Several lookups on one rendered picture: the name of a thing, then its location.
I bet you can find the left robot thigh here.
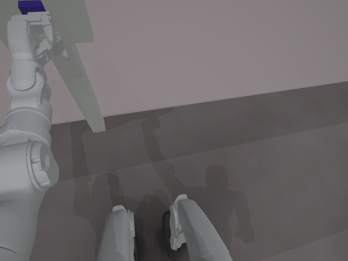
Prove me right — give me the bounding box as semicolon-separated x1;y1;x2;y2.
96;209;135;261

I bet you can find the right robot foot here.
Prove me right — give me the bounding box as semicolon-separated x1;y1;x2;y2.
162;210;182;261

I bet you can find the panel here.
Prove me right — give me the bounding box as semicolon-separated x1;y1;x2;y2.
0;0;105;133

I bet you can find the button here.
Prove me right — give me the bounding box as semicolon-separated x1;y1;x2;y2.
18;0;45;15

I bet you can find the left robot upper arm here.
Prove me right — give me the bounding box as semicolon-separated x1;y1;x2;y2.
0;140;59;261

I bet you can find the left robot hand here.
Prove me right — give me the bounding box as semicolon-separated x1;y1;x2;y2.
7;11;70;69

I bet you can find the left robot forearm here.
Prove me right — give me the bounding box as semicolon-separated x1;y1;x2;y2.
0;60;52;149

